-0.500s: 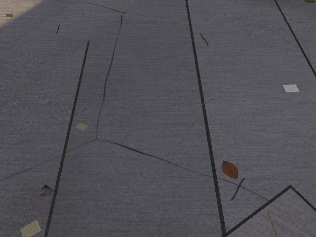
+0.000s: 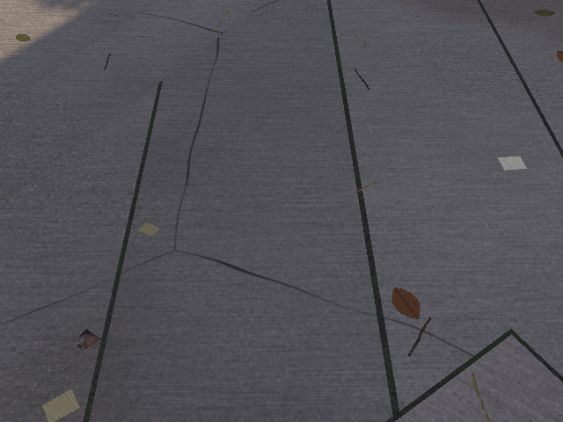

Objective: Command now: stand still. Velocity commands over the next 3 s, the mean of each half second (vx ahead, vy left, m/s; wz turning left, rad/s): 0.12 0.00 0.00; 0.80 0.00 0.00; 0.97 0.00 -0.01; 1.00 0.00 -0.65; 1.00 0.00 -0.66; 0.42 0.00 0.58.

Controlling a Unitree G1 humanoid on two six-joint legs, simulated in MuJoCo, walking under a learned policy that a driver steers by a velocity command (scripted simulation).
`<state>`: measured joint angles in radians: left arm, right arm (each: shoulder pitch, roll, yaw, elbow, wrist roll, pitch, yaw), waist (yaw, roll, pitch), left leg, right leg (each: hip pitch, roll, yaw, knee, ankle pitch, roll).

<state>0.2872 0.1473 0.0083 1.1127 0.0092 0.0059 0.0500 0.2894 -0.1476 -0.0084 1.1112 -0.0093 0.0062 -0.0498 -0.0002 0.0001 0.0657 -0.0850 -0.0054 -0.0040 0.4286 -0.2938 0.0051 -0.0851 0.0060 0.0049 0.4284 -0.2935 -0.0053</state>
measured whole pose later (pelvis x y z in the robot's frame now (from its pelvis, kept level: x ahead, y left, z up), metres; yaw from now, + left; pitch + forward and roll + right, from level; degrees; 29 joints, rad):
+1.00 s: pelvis +0.19 +0.02 -0.02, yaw -1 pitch +4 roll +1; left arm 0.57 0.18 0.04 1.07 0.02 -0.13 0.00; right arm -0.11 -0.21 -0.04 0.78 -0.03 -0.04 0.06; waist 0.10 -0.01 0.02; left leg -0.66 0.04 0.11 0.64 -0.12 0.11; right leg 0.27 -0.04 0.00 0.04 -0.36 0.01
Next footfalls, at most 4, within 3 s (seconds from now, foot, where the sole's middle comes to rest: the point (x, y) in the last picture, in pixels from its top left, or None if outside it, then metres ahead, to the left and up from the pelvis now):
1.04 left None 0.42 0.13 -0.78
1.54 right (288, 290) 0.87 0.01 -0.78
1.96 left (246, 179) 1.31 0.15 -0.78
2.42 right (356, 132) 1.54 -0.24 -0.78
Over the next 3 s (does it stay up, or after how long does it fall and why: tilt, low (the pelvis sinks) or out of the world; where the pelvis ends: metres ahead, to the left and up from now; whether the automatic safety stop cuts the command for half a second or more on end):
stays up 1.75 -0.31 -0.02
